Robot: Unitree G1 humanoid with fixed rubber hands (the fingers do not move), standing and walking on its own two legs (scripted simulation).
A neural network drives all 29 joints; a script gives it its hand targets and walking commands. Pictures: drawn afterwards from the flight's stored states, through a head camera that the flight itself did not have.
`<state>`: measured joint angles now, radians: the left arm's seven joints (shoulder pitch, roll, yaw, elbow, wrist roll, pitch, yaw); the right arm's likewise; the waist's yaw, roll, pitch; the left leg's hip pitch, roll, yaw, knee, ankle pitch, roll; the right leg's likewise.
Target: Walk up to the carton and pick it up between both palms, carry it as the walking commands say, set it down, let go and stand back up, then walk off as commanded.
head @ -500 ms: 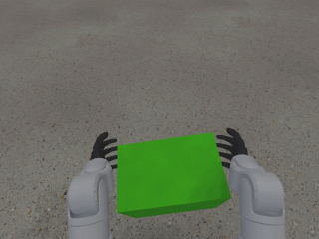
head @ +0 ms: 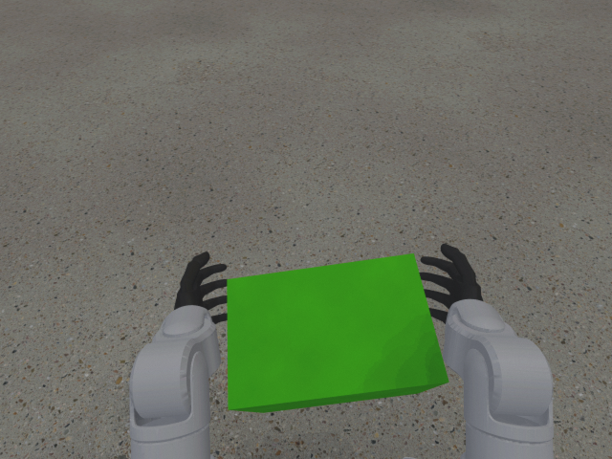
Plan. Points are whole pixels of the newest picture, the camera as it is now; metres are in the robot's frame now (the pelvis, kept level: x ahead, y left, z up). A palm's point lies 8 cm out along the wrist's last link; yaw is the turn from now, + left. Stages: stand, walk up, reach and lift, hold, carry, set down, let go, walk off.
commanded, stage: carry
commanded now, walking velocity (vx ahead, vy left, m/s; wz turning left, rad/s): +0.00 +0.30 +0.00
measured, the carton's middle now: (330, 341) +0.27 -0.01 +0.01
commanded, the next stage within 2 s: none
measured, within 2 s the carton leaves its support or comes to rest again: neither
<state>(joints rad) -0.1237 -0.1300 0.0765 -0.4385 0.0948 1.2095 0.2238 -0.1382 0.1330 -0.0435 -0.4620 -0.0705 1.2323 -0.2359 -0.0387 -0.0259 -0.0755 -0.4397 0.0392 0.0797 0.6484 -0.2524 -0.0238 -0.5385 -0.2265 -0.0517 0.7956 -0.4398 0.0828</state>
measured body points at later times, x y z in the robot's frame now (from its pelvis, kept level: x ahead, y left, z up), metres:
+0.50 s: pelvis -0.09 +0.16 +0.01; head -0.09 +0.13 +0.46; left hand +0.19 +0.29 +0.11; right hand +0.17 -0.02 +0.10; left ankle -0.06 +0.33 -0.70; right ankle -0.02 -0.02 -0.72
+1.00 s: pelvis -0.19 +0.31 +0.02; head -0.17 +0.28 +0.46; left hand +0.09 +0.45 +0.11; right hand +0.07 +0.13 +0.10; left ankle -0.15 +0.47 -0.67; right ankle -0.14 +0.16 -0.72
